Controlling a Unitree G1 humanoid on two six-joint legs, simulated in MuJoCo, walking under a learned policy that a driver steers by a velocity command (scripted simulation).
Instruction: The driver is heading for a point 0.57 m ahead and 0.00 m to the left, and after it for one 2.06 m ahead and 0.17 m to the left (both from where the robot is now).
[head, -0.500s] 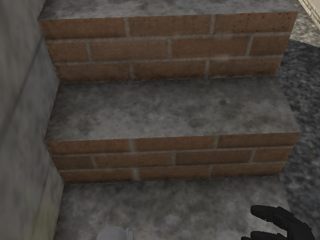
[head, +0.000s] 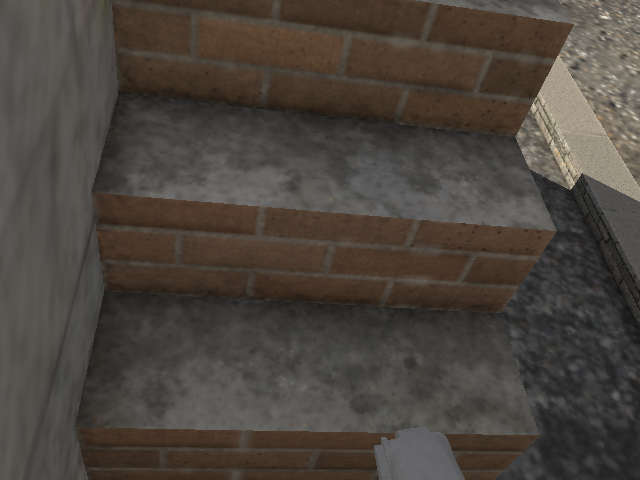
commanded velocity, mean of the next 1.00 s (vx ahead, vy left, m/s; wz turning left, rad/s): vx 0.50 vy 0.00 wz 0.24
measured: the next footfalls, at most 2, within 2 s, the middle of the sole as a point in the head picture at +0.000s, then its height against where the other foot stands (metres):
right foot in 0.34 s outside the picture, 0.22 m higher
left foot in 0.96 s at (249, 418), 0.22 m higher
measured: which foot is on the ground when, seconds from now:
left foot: down 0.00-0.38, up 0.40-0.94, down 0.96-1.00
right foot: up 0.00-0.32, down 0.34-0.98, up 1.00-1.00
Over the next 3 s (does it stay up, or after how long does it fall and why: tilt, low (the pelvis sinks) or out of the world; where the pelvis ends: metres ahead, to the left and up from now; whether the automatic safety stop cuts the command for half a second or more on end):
stays up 0.37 -0.03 0.22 its command is cut before an obstacle after 1.1 s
